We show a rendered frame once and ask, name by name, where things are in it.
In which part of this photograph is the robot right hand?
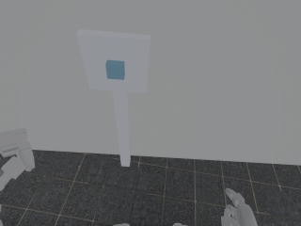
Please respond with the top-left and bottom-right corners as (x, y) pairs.
(221, 188), (258, 226)

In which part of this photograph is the robot left hand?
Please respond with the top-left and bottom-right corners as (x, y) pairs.
(0, 128), (35, 191)

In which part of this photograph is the button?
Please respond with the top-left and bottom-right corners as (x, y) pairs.
(105, 59), (125, 80)

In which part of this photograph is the panel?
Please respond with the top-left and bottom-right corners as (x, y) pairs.
(76, 29), (151, 167)

